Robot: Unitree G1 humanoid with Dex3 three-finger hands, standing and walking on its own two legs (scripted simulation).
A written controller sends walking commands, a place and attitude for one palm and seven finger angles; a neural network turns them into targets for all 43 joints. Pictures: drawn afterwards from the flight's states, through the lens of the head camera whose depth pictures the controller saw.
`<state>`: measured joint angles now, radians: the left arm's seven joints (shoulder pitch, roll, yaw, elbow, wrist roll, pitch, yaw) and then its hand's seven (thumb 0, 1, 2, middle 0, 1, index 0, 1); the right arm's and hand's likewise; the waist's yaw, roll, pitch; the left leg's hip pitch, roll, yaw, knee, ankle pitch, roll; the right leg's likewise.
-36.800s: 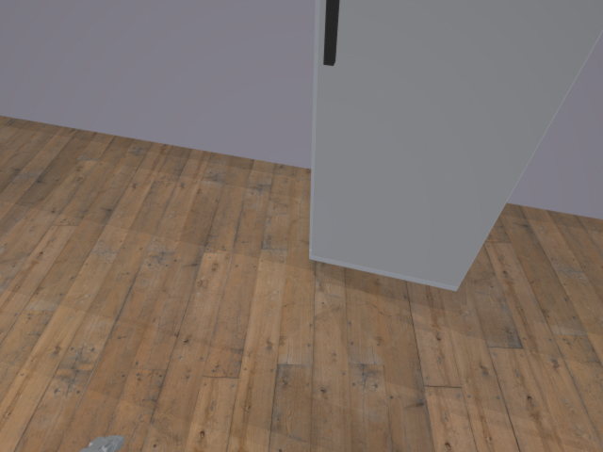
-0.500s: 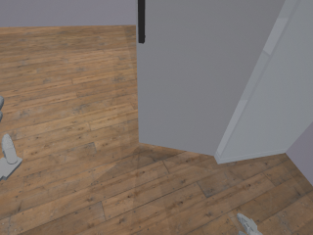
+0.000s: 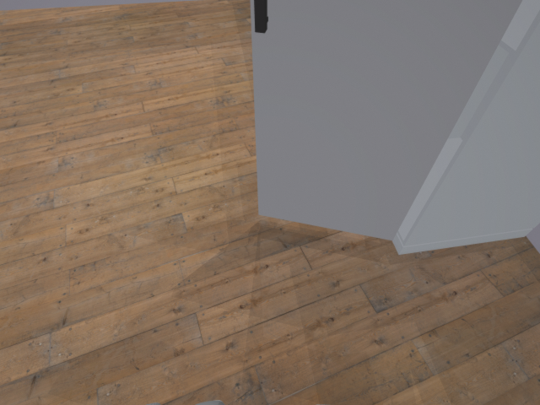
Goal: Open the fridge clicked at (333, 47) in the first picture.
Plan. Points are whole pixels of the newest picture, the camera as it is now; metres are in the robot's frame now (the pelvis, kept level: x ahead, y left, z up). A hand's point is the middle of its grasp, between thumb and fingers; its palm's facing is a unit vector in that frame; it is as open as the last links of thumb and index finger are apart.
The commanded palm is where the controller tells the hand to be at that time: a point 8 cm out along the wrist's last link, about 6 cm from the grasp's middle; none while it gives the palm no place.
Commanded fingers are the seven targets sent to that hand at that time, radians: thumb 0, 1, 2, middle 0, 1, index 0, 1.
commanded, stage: let the arm hang, fingers relaxed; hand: left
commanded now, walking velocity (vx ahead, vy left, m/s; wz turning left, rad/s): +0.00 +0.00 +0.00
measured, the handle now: out of the picture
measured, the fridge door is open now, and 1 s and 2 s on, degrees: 68 68 68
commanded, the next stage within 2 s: look to check the result in 0.82 s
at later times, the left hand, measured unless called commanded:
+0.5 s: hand out of the picture +0.06 +0.24 -0.14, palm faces -0.02 -0.96 -0.27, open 7.4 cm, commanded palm none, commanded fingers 0.00 0.90 0.90 -0.20 -0.30 -0.20 -0.30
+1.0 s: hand out of the picture +0.10 +0.28 -0.13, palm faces -0.04 -0.95 -0.31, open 7.4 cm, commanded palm none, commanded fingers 0.00 0.90 0.90 -0.20 -0.30 -0.20 -0.30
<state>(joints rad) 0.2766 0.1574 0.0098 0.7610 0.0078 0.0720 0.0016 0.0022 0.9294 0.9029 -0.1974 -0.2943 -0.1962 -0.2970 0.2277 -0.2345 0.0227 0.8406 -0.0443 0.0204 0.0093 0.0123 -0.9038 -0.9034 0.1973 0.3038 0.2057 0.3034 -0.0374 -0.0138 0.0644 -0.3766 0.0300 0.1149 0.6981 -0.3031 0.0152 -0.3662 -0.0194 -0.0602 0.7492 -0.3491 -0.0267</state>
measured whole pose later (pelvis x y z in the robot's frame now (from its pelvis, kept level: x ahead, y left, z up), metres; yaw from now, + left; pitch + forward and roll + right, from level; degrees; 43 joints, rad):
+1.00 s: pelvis +0.03 +0.04 +0.03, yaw -1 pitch -1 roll +0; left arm 0.13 0.31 0.01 1.14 0.01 -0.01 0.00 0.00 0.90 0.90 -0.20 -0.29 -0.20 -0.30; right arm 0.09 -0.32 -0.01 1.13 -0.01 -0.01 0.00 0.01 -0.90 -0.90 0.20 0.30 0.21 0.30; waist 0.00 0.00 0.05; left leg -0.14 -0.03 0.10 0.32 -0.16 0.06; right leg -0.12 -0.03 -0.04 0.33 -0.19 0.02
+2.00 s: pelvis +0.06 +0.02 +0.04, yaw -1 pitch -1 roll +0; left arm 0.10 0.33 0.00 1.13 0.01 -0.02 0.00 0.00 0.90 0.90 -0.20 -0.29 -0.20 -0.30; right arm 0.08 -0.34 0.00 1.14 -0.01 -0.01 0.00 0.01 -0.90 -0.90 0.20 0.30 0.21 0.30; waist -0.01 0.01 0.05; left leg -0.08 -0.01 0.09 0.27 -0.17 0.03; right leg -0.06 0.00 -0.04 0.27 -0.20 -0.01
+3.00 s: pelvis +0.06 +0.01 +0.04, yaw -2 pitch -1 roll +0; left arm 0.10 0.34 -0.01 1.14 0.01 -0.02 0.00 0.00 0.90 0.90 -0.20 -0.30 -0.20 -0.30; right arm 0.09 -0.34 0.01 1.15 -0.01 0.00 0.00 0.01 -0.90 -0.90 0.20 0.30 0.21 0.30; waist -0.02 0.00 0.05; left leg -0.07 0.01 0.09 0.26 -0.17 0.02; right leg -0.04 0.01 -0.04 0.25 -0.19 -0.02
